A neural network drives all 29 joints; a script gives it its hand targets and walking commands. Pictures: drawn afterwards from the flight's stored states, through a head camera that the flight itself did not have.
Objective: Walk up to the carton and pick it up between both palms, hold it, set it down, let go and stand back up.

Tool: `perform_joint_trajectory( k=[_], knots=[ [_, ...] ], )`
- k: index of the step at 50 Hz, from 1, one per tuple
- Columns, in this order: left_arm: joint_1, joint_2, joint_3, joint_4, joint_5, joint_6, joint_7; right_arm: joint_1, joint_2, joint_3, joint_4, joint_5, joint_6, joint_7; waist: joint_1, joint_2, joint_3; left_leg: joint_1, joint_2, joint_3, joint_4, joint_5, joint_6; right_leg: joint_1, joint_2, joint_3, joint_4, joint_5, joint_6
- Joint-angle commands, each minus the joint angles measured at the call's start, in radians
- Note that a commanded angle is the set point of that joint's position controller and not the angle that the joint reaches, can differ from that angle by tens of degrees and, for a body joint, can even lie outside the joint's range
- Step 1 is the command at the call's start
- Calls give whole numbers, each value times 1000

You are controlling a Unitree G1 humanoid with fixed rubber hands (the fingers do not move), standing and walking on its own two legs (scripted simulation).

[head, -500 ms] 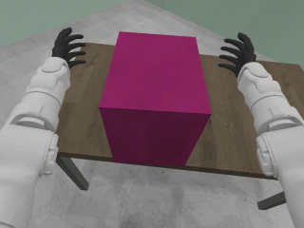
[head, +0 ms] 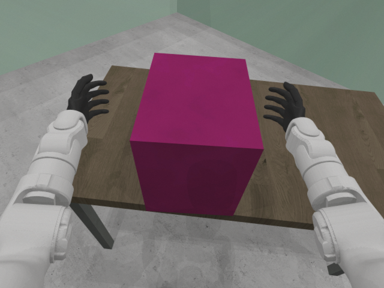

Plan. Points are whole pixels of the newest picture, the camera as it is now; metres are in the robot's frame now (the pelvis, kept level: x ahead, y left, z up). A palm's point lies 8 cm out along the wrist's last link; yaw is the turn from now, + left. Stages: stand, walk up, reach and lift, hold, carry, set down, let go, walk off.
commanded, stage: set down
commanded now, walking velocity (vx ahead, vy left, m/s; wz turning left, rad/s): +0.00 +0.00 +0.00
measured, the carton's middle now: (194, 136) +0.49 +0.01 +0.00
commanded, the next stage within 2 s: none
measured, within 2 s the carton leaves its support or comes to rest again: neither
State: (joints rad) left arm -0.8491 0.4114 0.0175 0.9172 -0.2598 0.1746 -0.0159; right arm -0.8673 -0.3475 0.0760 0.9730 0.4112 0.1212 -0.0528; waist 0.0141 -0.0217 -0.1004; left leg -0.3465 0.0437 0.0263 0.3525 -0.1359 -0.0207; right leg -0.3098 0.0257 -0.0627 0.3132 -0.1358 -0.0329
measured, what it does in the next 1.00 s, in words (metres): stands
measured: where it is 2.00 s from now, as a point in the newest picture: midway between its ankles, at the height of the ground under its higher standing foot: outside the picture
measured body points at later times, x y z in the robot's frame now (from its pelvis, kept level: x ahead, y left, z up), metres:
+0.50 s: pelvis +0.01 +0.01 +0.00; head +0.02 +0.02 +0.45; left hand +0.38 +0.24 +0.07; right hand +0.38 -0.22 +0.07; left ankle +0.02 +0.13 -0.75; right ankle +0.01 -0.10 -0.75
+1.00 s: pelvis +0.02 +0.01 +0.00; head +0.02 +0.02 +0.45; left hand +0.31 +0.25 +0.01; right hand +0.31 -0.21 +0.00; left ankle +0.02 +0.13 -0.75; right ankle +0.01 -0.10 -0.75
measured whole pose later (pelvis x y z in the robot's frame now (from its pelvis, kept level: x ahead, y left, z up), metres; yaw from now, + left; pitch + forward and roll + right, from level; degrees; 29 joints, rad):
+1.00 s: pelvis +0.02 +0.01 +0.00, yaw -1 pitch +1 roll +0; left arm -0.14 0.25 0.04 0.66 -0.18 -0.26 -0.01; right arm -0.16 -0.25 0.08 0.74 0.33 -0.32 0.00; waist 0.02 -0.01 -0.03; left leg -0.22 0.03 0.03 0.40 -0.21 -0.01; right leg -0.19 0.02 -0.03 0.37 -0.21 -0.02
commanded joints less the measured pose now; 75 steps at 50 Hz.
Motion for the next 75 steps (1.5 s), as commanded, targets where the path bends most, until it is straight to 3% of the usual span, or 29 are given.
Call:
perform_joint_trajectory(
  k=[1,7,8,9,10,12,19,31,43,44,47,57,68,75],
  knots=[
    [-339,136,51,-228,9,-39,3,-317,-171,-64,-198,-17,-51,-1,-5,49,-499,315,-47,-6,45,321,-11,134,19,22,-6,245,60],
    [-223,114,78,-299,28,-39,-2,-203,-150,-85,-255,-42,-69,4,-7,38,-434,327,-51,-11,36,292,-5,129,18,28,-19,195,60],
    [-255,65,18,-274,20,-17,-3,-197,-180,-122,-151,-60,-67,5,-73,81,-355,299,-38,-19,32,183,-13,93,21,24,-28,89,45],
    [-242,76,32,-306,6,-30,7,-204,-177,-116,-214,-55,-78,12,-34,61,-360,284,-39,-20,34,129,-5,57,20,20,-32,38,46],
    [-220,72,21,-286,9,-36,12,-196,-160,-110,-205,-56,-82,18,-40,50,-368,291,-35,-20,35,131,6,63,18,21,-24,37,48],
    [-162,71,42,-296,26,-54,14,-148,-150,-95,-224,-46,-100,27,-19,34,-372,293,-38,-19,44,183,12,94,18,26,-14,66,52],
    [2,39,102,-351,89,-102,3,10,-123,-59,-280,-28,-176,31,15,20,-319,284,-55,8,35,252,7,181,17,44,0,145,61],
    [239,-23,85,-466,90,-207,9,253,-89,-93,-384,-72,-273,44,-2,28,-272,332,-54,4,44,274,-6,152,15,50,-10,149,42],
    [430,-60,51,-408,84,-379,15,444,-40,-91,-351,-95,-403,55,-1,28,-193,303,-51,-12,65,260,-16,126,3,57,4,114,25],
    [463,-42,57,-422,80,-409,18,468,-36,-50,-395,-84,-425,57,19,25,-223,321,-60,-20,62,288,-10,135,5,69,12,155,39],
    [512,-40,66,-396,79,-464,13,521,-36,-40,-359,-70,-469,54,9,30,-211,314,-58,-21,74,310,-17,151,2,78,27,202,43],
    [528,-56,1,-305,24,-578,25,562,-15,-44,-264,-99,-553,77,-4,44,-120,272,-42,-31,84,125,-14,31,-3,74,43,-37,18],
    [611,-71,8,-220,52,-616,32,618,8,-10,-184,-105,-620,76,12,15,-95,237,-49,-19,117,113,-11,38,-6,84,81,-28,16],
    [648,-75,22,-254,83,-586,30,665,19,-16,-180,-139,-627,69,8,26,-61,242,-50,-5,102,85,-14,59,-9,84,74,-39,13]
  ],
)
